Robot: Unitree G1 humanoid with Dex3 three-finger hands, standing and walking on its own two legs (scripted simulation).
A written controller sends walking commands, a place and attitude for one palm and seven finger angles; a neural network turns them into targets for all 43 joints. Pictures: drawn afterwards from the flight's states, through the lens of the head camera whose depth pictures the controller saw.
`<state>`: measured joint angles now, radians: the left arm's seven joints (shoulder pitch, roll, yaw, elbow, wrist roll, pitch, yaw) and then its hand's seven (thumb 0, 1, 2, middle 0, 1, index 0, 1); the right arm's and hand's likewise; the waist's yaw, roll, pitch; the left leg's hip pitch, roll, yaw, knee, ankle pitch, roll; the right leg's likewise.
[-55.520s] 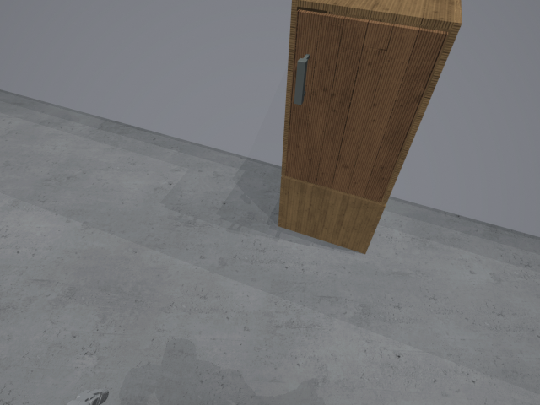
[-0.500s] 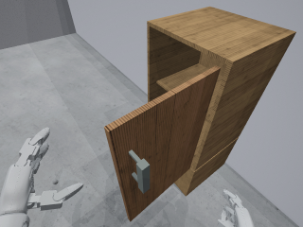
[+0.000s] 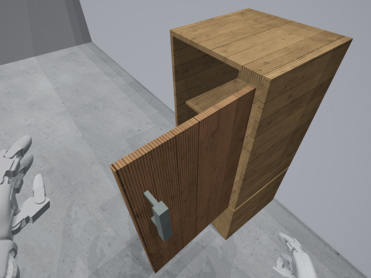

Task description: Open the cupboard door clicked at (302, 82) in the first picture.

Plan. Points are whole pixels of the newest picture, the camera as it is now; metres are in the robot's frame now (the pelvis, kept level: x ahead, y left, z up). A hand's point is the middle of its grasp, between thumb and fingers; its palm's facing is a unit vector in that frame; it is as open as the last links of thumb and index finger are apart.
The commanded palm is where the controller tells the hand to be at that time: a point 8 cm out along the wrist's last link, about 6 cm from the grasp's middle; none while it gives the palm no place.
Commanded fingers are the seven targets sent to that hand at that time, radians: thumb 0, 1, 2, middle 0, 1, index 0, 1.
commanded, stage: draw the hand back to the body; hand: left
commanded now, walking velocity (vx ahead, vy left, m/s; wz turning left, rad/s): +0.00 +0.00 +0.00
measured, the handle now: (157, 215) +0.25 +0.10 +0.01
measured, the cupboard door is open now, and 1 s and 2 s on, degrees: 94 94 94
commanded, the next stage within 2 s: step back with the hand held close in 0.20 s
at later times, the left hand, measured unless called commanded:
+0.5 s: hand (46, 199) +0.19 +0.26 +0.15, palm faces +0.42 -0.79 -0.46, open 7.4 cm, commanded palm +0.13 +0.29 +0.17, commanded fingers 0.00 0.90 0.90 -0.20 -0.30 -0.20 -0.30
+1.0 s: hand out of the picture +0.08 +0.30 +0.15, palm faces +0.46 -0.74 -0.49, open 7.4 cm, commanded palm +0.01 +0.33 +0.17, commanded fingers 0.00 0.90 0.90 -0.20 -0.30 -0.20 -0.30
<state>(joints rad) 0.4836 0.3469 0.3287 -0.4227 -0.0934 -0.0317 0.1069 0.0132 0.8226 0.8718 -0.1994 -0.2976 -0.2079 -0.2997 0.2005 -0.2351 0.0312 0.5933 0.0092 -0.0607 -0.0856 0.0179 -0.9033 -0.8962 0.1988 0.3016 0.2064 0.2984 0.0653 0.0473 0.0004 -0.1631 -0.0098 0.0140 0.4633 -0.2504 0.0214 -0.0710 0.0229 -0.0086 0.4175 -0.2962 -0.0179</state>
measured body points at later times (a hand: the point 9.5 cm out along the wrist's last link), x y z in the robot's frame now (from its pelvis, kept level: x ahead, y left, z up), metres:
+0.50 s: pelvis -0.01 -0.01 +0.00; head -0.01 -0.03 +0.45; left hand +0.16 +0.30 +0.18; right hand +0.18 -0.24 -0.08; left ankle +0.00 +0.10 -0.74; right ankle -0.04 -0.11 -0.74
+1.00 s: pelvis -0.11 +0.03 -0.02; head -0.10 +0.03 +0.43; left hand +0.05 +0.34 +0.18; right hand +0.06 -0.21 -0.10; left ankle +0.00 +0.11 -0.74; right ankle -0.05 -0.10 -0.74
